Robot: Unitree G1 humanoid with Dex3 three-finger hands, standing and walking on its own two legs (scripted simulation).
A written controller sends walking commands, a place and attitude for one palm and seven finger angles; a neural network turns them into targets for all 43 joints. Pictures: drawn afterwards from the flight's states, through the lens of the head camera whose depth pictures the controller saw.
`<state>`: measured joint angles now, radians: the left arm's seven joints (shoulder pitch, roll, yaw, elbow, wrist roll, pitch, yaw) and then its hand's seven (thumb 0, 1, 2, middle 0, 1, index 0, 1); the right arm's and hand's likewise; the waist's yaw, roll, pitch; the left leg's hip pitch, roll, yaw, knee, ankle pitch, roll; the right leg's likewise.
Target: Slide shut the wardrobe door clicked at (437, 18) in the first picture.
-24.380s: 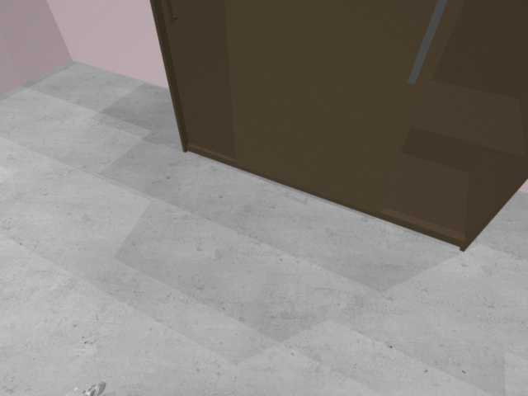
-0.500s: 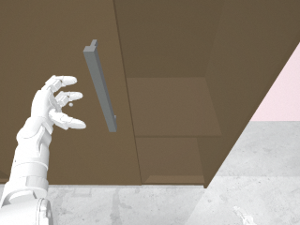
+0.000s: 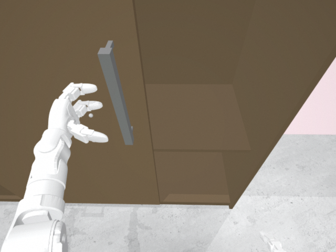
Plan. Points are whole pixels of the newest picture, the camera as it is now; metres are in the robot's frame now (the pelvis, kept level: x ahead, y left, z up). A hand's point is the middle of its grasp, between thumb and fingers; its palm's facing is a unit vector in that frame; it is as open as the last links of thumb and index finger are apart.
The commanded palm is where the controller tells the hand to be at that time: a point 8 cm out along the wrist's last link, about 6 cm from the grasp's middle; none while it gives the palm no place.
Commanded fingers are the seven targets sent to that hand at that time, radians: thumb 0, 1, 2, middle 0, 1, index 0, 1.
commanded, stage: move the hooked fingers beside the handle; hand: left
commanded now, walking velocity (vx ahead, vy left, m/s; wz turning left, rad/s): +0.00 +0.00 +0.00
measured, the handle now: (121, 101) +0.45 +0.14 +0.12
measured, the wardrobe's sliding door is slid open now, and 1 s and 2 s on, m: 0.41 0.41 0.41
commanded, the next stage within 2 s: feel for the door with the fingertips in 0.46 s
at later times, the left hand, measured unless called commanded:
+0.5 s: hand (86, 115) +0.39 +0.21 +0.13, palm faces +0.06 -1.00 -0.02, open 13.9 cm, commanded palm +0.36 +0.25 +0.13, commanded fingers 0.00 -0.50 0.30 -0.30 -1.20 -0.30 -1.20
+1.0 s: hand (105, 115) +0.39 +0.16 +0.14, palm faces +0.01 -1.00 -0.01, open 13.9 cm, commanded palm +0.36 +0.21 +0.13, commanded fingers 0.00 -0.50 0.30 -0.30 -1.20 -0.30 -1.20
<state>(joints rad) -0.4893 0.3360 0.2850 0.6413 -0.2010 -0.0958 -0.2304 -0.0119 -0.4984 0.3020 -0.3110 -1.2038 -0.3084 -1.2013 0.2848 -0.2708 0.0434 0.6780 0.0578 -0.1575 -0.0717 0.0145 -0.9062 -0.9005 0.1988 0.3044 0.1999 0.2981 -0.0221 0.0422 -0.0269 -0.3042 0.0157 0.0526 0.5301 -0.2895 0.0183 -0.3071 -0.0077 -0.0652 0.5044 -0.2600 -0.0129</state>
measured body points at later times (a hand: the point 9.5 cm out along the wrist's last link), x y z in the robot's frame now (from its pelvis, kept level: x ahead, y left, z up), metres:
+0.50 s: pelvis +0.00 -0.01 +0.00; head +0.02 -0.02 +0.45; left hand +0.38 +0.26 +0.13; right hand +0.12 -0.26 -0.11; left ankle -0.01 +0.11 -0.74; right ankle +0.00 -0.11 -0.74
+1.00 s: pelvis +0.00 +0.00 +0.00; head +0.01 -0.02 +0.45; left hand +0.38 +0.22 +0.14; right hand +0.14 -0.24 -0.10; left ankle -0.01 +0.11 -0.74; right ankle +0.00 -0.11 -0.74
